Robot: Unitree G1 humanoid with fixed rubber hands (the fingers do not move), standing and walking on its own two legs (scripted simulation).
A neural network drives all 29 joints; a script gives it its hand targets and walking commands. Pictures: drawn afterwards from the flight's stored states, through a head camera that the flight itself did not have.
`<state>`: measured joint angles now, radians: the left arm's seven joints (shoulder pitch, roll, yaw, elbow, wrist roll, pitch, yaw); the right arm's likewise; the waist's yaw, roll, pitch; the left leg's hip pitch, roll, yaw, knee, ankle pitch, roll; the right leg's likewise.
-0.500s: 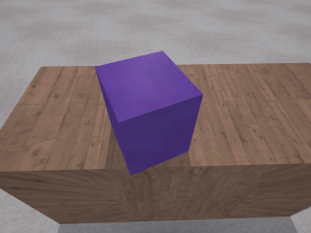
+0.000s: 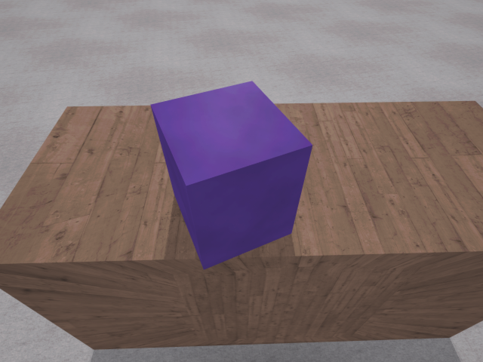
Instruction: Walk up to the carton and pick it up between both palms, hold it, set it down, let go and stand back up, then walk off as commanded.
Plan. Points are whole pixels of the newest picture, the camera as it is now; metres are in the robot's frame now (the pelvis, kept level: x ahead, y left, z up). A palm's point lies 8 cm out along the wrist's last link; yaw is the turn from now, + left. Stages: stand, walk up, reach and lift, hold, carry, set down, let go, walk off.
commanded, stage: stand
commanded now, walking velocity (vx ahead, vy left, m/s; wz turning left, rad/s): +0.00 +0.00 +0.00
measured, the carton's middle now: (227, 175) +0.45 +0.04 +0.06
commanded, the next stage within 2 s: none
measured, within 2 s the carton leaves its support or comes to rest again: neither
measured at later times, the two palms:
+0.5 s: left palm out of the picture +0.05 +0.26 -0.13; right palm out of the picture +0.06 -0.29 -0.12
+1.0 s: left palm out of the picture +0.05 +0.26 -0.12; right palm out of the picture +0.05 -0.29 -0.12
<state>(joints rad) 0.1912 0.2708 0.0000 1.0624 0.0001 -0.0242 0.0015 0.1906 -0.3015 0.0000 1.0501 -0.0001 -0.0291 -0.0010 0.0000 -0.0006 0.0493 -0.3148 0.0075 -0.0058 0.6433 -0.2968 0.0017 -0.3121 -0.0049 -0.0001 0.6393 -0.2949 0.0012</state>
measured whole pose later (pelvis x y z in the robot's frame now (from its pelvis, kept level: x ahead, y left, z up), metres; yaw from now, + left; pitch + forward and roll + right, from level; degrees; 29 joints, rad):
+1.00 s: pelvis +0.00 -0.01 +0.01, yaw +0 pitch -1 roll +0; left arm 0.19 0.27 0.00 1.07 0.00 -0.02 0.00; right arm 0.18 -0.31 0.00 1.07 0.00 -0.03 0.00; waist 0.00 0.00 0.03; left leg -0.31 0.01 -0.01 0.58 -0.26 -0.01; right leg -0.31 0.00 0.00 0.59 -0.27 0.00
